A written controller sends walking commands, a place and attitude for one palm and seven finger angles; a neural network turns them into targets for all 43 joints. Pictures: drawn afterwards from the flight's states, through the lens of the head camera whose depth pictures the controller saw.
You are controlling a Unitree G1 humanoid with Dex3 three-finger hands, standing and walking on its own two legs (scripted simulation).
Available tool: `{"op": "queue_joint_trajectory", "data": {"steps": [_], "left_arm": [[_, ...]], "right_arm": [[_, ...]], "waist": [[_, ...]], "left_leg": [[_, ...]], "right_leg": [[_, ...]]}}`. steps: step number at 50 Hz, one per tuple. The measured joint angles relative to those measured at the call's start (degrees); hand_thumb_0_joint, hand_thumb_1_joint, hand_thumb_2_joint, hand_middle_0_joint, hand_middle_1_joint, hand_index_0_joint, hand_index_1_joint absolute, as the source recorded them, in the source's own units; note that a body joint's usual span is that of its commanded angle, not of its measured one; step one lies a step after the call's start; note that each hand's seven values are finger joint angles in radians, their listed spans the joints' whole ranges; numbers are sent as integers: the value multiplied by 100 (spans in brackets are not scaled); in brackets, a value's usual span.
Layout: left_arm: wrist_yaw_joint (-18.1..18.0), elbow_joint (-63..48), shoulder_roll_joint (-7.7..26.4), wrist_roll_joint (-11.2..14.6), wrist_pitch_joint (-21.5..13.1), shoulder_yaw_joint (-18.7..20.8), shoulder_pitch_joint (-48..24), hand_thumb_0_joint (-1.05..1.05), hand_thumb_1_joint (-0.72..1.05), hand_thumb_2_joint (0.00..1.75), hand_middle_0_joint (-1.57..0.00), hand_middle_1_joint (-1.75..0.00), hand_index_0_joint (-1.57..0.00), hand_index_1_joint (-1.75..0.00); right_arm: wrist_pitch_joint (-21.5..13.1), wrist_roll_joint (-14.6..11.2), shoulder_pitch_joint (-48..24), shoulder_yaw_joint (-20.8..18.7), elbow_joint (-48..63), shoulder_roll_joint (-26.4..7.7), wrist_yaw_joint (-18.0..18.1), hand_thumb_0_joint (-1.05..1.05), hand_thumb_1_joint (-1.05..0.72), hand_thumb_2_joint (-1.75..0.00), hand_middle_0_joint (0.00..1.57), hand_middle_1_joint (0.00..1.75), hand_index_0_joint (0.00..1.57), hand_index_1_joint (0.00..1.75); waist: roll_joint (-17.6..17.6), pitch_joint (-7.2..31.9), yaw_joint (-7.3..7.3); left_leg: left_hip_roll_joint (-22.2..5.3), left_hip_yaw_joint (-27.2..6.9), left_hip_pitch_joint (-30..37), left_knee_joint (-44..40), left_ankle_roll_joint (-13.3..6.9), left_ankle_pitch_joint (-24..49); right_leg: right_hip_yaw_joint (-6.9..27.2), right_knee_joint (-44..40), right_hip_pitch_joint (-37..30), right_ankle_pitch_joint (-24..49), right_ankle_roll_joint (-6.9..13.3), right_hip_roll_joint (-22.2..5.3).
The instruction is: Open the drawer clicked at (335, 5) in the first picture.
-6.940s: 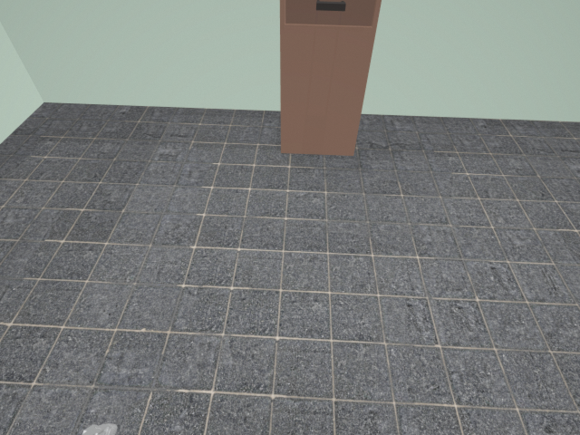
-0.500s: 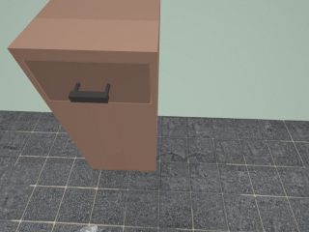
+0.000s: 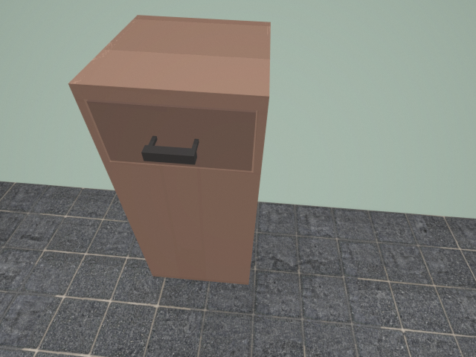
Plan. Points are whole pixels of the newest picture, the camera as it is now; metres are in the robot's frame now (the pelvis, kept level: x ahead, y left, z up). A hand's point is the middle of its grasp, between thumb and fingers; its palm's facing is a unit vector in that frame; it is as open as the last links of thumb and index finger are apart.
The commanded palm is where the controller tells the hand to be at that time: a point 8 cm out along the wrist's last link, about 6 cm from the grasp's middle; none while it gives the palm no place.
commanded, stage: come to a stop and stand still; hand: left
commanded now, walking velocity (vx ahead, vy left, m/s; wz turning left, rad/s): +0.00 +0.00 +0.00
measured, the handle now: (172, 148) +0.54 +0.20 +0.04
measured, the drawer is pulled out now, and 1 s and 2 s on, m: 0.00 0.00 0.00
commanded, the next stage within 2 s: look again from close up in 0.68 s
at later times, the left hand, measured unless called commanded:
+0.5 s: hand out of the picture -0.07 +0.17 -0.16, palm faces +0.02 -0.98 -0.18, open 7.4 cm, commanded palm none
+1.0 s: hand out of the picture -0.08 +0.14 -0.16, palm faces +0.05 -0.99 -0.15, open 7.4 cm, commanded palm none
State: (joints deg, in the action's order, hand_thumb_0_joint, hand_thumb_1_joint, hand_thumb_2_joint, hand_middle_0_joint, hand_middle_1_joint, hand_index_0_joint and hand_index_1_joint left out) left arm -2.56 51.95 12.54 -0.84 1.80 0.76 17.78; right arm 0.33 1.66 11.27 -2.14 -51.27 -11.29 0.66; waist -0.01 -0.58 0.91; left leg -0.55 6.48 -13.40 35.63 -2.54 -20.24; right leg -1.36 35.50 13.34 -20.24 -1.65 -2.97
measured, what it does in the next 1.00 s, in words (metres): shifts its weight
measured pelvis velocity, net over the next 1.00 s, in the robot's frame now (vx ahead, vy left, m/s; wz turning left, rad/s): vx -0.05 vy -0.01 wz -0.01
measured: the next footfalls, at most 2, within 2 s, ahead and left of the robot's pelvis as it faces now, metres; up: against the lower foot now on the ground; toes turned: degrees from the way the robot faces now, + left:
none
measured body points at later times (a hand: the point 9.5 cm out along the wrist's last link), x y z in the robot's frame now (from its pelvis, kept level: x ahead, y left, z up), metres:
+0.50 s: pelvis -0.05 +0.00 +0.01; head -0.06 +0.00 +0.46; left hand -0.07 +0.22 -0.15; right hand -0.09 -0.22 -0.15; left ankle -0.01 +0.09 -0.73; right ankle -0.01 -0.14 -0.73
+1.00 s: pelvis -0.05 -0.01 +0.01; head -0.06 -0.01 +0.46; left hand -0.08 +0.19 -0.15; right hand -0.07 -0.21 -0.15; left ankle -0.01 +0.09 -0.73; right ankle -0.01 -0.14 -0.73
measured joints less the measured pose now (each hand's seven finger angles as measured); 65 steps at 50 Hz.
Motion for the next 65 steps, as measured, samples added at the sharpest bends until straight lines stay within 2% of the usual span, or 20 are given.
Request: {"op": "queue_joint_trajectory", "data": {"steps": [6,14,28,46,65], "left_arm": [[56,123,-64,-10,-25,-62,55,0,91,90,-20,-30,-20,-30],[70,388,-239,-22,-77,-124,213,0,90,90,-20,-30,-20,-30],[14,929,-555,-21,-145,-95,480,0,91,90,-20,-30,-20,-30],[-11,1014,-787,-43,-210,-34,494,0,91,90,-20,-30,-20,-30],[-9,975,-655,-18,-245,-44,215,0,91,90,-20,-30,-20,-30]], "right_arm": [[48,-10,9,46,-136,-10,-45,0,-90,-90,20,30,20,30],[75,-20,445,83,-524,46,-75,0,-90,-90,20,30,20,30],[86,-47,1059,76,-1217,306,-29,1,-90,-90,20,30,19,30],[21,-42,844,40,-1155,474,-8,0,-91,-90,20,30,19,30],[-39,-62,685,83,-1224,433,10,0,-91,-90,20,30,19,30]], "waist": [[-28,68,-34],[-10,91,-114],[-36,-9,-203],[-84,106,-165],[8,-42,-182]], "left_leg": [[-17,11,35,-264,-5,284],[23,17,0,-686,-34,680],[39,27,-64,-914,-27,941],[-61,28,-262,-770,45,899],[-58,42,-48,-937,55,835]], "right_leg": [[4,-344,-63,369,-28,34],[-2,-776,-39,767,-40,21],[5,-945,54,997,-19,19],[25,-815,263,963,50,116],[40,-1020,39,932,34,127]]}}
